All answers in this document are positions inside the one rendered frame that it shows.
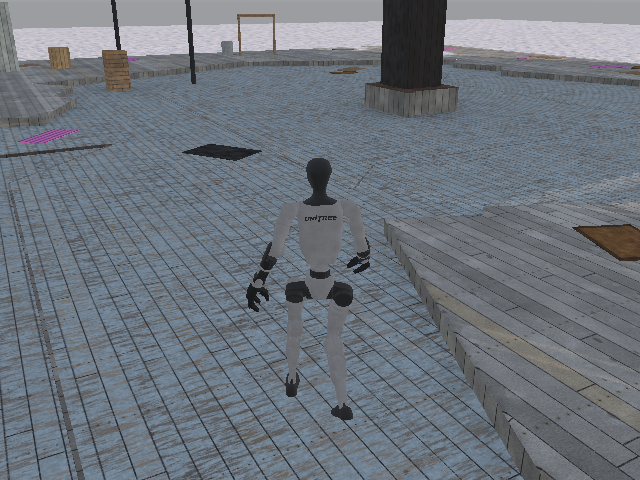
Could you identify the robot right upper arm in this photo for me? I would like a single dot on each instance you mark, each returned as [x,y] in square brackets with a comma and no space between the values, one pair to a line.
[351,211]

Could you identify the left robot hand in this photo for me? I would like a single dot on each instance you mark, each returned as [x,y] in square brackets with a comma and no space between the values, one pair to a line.
[251,296]

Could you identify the robot left forearm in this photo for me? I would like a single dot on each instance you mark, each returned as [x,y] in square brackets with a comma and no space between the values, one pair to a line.
[264,268]

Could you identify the humanoid robot head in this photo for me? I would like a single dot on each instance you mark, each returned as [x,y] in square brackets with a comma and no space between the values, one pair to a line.
[318,174]

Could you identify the robot right forearm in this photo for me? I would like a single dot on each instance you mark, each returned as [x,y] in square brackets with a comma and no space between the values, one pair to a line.
[363,257]

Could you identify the robot left thigh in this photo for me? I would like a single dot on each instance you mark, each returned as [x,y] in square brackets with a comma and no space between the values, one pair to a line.
[295,291]

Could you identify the robot left upper arm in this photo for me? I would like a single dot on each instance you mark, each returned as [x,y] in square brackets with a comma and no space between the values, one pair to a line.
[287,212]

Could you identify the right robot hand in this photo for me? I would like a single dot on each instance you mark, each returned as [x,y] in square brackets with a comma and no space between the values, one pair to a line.
[354,262]

